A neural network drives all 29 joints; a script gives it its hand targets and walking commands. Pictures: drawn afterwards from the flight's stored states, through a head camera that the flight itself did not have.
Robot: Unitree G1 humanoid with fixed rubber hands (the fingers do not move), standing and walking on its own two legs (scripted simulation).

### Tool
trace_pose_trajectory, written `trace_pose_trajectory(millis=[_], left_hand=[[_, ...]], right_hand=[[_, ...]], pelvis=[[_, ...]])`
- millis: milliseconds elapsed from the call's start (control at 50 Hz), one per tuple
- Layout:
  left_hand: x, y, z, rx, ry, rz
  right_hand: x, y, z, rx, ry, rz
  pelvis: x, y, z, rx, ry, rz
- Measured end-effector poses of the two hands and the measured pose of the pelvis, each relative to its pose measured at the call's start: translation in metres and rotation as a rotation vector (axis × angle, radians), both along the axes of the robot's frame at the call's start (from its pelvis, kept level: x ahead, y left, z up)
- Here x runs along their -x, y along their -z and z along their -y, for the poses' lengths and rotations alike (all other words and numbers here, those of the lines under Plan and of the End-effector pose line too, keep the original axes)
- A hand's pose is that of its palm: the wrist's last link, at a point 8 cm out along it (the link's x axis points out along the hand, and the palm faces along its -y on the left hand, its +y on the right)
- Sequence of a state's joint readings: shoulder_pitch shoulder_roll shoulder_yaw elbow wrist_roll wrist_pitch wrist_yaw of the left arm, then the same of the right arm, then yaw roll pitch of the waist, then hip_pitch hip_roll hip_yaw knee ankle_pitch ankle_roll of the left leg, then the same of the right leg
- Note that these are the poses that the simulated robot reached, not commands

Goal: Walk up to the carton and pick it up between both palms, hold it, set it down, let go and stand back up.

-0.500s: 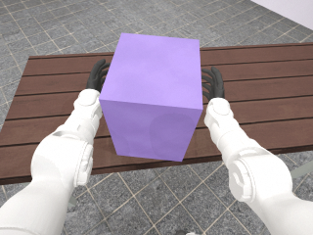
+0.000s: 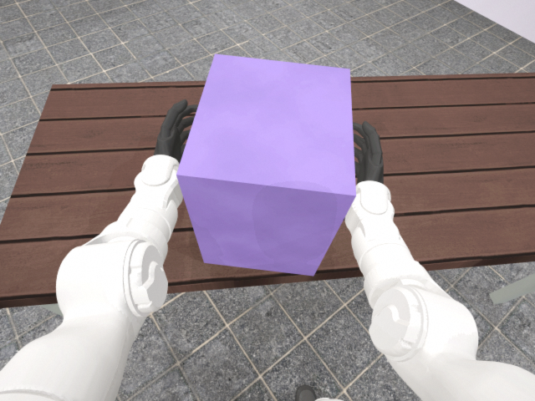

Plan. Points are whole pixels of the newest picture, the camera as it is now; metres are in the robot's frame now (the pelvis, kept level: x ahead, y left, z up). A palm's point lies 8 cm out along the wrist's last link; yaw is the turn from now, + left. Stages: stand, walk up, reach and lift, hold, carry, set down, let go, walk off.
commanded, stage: reach and lift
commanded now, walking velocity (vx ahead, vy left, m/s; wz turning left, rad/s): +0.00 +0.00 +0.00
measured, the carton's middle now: (269, 176) +0.47 -0.03 +0.01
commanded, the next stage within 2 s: none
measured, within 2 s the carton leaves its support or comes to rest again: leaves its support in 1.56 s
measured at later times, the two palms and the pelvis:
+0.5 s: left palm (169, 154) +0.47 +0.12 +0.07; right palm (366, 179) +0.41 -0.17 +0.06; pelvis +0.03 +0.00 +0.01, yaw +1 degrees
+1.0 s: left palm (170, 155) +0.47 +0.12 +0.07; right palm (366, 179) +0.41 -0.17 +0.06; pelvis +0.03 +0.00 +0.01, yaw +1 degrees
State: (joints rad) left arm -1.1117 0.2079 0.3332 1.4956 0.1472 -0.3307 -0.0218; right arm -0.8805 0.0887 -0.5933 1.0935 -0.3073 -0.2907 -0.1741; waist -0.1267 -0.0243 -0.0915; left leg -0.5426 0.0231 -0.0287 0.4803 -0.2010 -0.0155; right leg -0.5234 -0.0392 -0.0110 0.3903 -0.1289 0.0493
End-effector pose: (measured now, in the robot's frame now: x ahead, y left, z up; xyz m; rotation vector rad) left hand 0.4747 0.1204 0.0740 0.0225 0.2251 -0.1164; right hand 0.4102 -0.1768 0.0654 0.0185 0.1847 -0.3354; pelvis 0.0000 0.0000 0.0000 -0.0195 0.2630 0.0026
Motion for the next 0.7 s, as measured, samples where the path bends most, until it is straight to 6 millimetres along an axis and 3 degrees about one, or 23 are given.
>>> trace_pose_trajectory(millis=[320,700], left_hand=[[0.0,0.003,-0.001,-0.017,0.012,0.03],[0.002,0.003,-0.001,-0.029,0.007,0.03]], right_hand=[[0.003,0.003,-0.001,0.05,0.001,0.039],[0.003,0.003,-0.002,0.06,0.013,0.037]], pelvis=[[-0.03,-0.011,0.0,0.0,-0.009,0.118],[-0.031,-0.012,0.0,0.001,-0.01,0.124]])
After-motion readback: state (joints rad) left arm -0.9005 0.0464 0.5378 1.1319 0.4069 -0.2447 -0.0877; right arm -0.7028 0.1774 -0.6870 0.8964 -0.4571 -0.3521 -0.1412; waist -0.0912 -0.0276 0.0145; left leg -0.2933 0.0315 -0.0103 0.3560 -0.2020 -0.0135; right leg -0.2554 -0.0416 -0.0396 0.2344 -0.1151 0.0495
